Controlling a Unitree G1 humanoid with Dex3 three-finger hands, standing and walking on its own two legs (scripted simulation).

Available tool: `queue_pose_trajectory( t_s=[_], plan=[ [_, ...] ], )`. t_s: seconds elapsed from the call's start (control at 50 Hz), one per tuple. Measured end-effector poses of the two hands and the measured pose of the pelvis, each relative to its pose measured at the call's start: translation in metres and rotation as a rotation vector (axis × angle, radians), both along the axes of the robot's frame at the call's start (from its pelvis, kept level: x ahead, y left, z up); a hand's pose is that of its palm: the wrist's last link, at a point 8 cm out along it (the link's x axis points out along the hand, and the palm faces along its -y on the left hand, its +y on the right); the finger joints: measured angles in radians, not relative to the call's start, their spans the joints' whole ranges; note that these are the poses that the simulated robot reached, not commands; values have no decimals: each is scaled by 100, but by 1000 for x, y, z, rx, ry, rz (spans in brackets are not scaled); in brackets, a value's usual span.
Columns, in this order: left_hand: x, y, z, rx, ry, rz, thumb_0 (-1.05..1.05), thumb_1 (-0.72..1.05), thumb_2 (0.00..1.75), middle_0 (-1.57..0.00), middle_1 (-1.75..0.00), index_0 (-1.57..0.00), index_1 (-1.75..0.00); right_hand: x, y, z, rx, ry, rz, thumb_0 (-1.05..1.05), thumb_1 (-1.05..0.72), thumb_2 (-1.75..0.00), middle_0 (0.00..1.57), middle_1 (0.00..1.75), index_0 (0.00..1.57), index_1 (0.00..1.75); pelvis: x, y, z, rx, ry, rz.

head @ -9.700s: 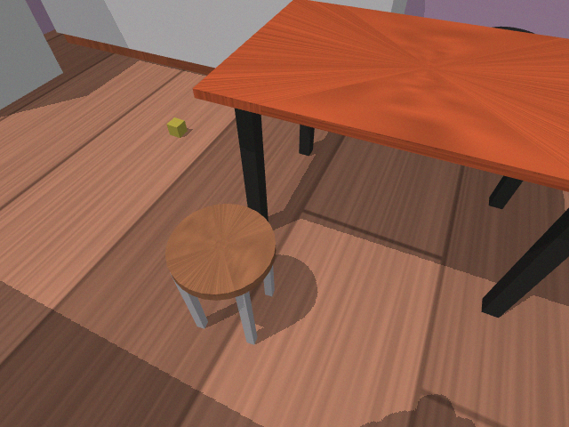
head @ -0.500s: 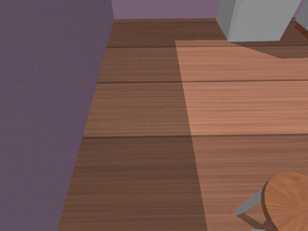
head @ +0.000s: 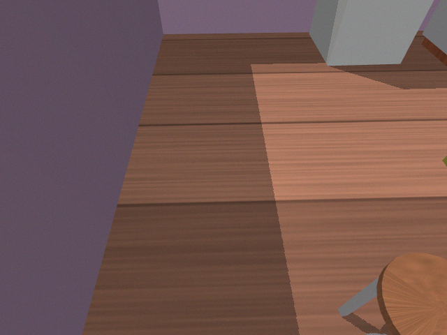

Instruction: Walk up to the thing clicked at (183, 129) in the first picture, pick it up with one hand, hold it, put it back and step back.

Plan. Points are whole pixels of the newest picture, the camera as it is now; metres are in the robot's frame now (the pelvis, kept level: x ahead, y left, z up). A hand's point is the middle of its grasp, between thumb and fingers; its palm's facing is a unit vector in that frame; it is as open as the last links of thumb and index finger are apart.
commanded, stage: stand
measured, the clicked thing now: out of the picture +1.09 -1.43 -0.75
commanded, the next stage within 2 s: walk up in 1.62 s
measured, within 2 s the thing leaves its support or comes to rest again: neither
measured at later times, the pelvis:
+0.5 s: pelvis +0.00 +0.00 +0.00, yaw +0 degrees
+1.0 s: pelvis +0.01 +0.00 +0.00, yaw +0 degrees
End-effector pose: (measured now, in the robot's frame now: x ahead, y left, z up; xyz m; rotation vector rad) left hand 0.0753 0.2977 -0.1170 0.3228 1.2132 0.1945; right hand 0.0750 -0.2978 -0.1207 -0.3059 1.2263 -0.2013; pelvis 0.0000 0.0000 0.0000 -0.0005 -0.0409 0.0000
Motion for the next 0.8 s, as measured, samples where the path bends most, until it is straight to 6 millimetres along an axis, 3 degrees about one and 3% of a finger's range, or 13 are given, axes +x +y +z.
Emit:
queue_pose_trajectory(
  t_s=[0.42,0.8],
  plan=[
    [-16,3,-3,-2,34,7,1,90,90,-20,-30,-20,-30,-20,2,-2,0,45,-2,1,-91,-90,20,30,20,30,-4,1,0,-1,5,2],
    [-11,6,-2,0,30,5,1,90,90,-20,-30,-20,-30,-5,6,-1,1,26,9,1,-91,-90,20,30,20,30,2,4,0,1,10,4]
  ],
)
